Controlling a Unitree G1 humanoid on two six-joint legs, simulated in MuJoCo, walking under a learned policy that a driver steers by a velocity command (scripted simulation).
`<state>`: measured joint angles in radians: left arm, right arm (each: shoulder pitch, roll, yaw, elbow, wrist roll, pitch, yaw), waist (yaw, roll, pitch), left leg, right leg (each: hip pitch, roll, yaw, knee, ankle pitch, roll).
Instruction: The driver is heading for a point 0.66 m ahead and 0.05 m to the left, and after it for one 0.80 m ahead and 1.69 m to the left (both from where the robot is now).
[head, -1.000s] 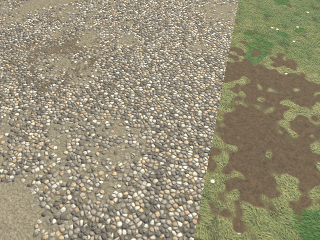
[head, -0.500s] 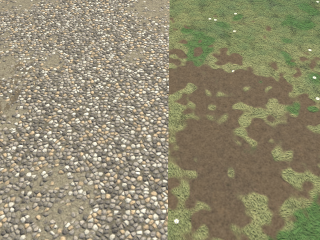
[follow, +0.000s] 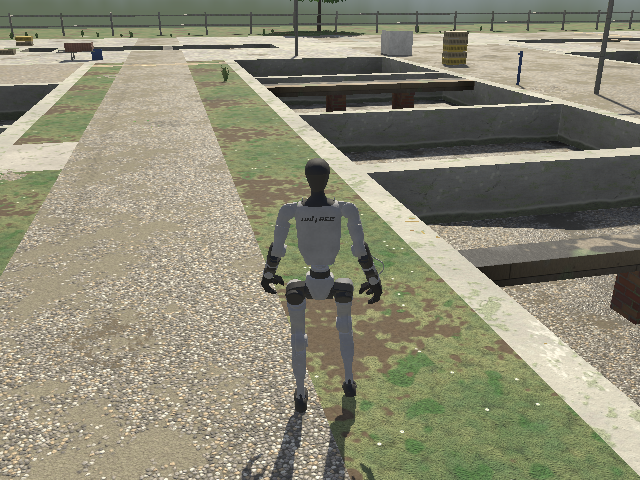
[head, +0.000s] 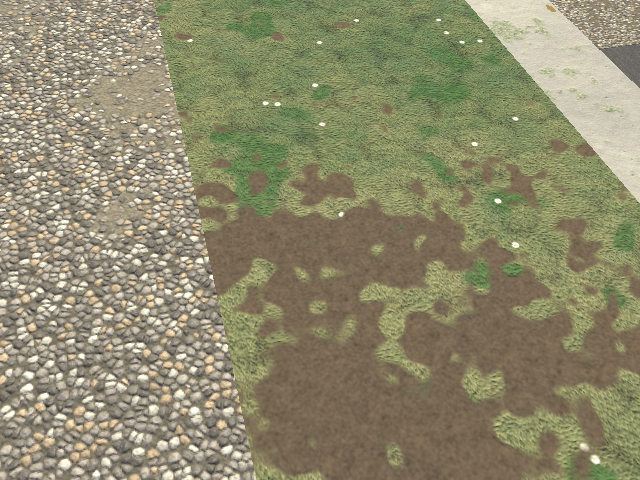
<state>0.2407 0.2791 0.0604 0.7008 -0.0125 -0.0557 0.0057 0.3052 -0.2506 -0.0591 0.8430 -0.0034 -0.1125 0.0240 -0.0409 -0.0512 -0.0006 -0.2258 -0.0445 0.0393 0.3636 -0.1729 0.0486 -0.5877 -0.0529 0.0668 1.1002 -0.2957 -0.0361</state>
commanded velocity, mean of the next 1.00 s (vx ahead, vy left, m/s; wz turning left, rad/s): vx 0.50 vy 0.00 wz -0.02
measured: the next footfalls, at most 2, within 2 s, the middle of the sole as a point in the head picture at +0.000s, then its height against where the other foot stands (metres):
right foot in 0.30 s outside the picture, level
left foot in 0.82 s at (274, 430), level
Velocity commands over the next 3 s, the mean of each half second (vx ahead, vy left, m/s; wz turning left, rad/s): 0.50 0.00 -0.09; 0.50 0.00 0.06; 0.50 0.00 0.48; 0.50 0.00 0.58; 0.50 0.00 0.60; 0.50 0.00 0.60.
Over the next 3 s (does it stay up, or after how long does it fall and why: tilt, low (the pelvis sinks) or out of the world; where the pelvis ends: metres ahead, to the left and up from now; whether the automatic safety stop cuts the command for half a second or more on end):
stays up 1.33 0.52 -0.01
